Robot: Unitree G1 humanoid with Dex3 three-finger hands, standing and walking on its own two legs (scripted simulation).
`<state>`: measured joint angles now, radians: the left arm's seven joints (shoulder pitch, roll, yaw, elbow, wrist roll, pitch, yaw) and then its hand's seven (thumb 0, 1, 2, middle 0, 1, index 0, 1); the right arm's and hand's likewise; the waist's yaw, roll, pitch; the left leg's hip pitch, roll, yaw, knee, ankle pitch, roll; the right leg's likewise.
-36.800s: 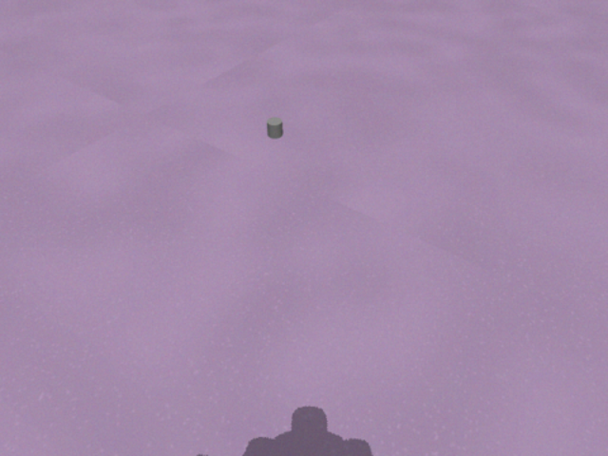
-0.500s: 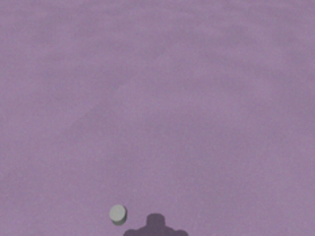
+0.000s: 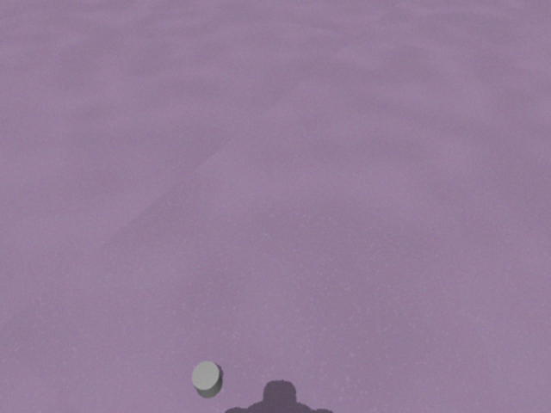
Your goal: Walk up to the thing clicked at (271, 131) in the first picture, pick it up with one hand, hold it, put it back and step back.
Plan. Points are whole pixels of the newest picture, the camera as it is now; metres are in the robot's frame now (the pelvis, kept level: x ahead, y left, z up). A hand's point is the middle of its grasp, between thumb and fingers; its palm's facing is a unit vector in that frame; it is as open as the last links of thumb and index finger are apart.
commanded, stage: stand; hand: left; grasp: from above
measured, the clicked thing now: (207, 379) +0.42 +0.25 -0.73
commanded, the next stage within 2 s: step back in 1.46 s
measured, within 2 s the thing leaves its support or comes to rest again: neither
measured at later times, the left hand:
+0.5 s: hand out of the picture +0.09 +0.23 -0.16, palm faces +0.00 -0.94 -0.33, open 7.4 cm
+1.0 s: hand out of the picture +0.11 +0.23 -0.15, palm faces -0.01 -0.94 -0.34, open 7.4 cm
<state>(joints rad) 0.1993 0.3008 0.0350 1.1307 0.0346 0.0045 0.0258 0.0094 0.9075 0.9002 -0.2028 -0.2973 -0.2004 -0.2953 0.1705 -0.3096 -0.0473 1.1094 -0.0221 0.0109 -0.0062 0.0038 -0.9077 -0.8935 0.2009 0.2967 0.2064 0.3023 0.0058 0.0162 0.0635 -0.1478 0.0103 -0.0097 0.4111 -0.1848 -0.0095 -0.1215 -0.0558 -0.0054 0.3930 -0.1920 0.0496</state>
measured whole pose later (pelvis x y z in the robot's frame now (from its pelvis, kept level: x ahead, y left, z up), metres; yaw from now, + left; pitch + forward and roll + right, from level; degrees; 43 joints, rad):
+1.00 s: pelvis +0.03 -0.02 +0.00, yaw -1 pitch -3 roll +0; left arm 0.10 0.32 0.03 1.13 0.02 0.00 0.01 0.01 0.91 0.90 -0.20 -0.30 -0.20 -0.30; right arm 0.10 -0.33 -0.02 1.13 -0.01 0.00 -0.01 0.00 -0.91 -0.89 0.20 0.30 0.21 0.30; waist 0.00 0.01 0.06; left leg -0.10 0.04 0.00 0.34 -0.19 -0.04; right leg -0.09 -0.03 0.00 0.34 -0.20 0.03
